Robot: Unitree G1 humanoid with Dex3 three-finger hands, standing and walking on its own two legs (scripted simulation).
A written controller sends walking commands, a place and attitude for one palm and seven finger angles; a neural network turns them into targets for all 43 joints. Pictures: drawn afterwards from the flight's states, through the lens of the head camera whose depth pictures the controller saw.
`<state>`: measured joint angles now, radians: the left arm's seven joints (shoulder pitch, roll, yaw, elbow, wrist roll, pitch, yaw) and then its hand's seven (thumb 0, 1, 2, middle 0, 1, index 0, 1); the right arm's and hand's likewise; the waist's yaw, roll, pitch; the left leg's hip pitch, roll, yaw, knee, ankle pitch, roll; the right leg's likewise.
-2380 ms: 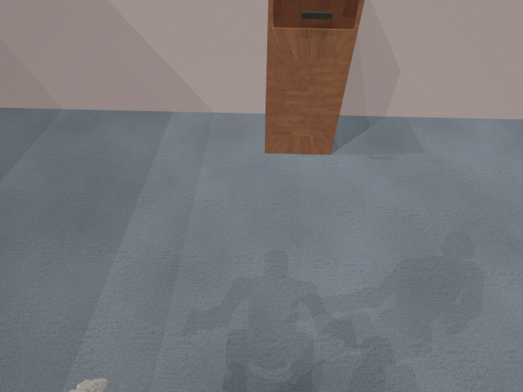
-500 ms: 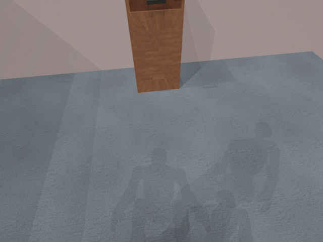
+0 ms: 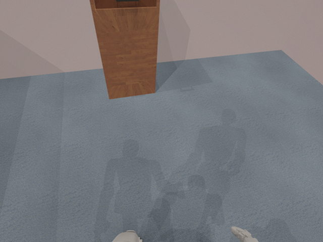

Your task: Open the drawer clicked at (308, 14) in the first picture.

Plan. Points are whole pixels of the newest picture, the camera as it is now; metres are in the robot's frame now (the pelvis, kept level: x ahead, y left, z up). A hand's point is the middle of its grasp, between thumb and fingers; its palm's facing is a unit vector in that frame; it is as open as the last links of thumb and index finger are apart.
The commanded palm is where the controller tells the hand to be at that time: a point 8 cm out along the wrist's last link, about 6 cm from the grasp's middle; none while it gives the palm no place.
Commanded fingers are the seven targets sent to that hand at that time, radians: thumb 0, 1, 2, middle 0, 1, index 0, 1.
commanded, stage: walk to a spot facing it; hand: left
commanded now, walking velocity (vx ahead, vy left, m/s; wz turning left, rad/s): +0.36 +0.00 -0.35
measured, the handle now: out of the picture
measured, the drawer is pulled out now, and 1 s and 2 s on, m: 0.00 0.00 0.00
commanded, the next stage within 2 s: turn to face it in 1.28 s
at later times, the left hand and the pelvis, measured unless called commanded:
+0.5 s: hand (115, 176) +0.32 +0.19 -0.16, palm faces -0.24 -0.96 -0.14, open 7.4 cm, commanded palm none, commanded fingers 0.00 0.90 0.90 -0.20 -0.30 -0.20 -0.30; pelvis +0.20 +0.04 +0.02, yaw -13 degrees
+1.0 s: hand (142, 140) +0.47 +0.13 -0.15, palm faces -0.29 -0.93 -0.22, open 7.3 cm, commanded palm none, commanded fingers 0.00 0.90 0.90 -0.20 -0.30 -0.20 -0.30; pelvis +0.41 -0.05 +0.02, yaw -21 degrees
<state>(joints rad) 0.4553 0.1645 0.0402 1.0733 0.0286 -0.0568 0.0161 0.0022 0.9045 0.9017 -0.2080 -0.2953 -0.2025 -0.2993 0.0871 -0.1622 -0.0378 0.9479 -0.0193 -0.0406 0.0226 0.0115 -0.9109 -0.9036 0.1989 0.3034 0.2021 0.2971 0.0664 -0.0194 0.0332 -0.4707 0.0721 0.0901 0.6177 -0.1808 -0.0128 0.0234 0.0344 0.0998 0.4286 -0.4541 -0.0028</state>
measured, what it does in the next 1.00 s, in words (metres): walks ahead, turning right: right foot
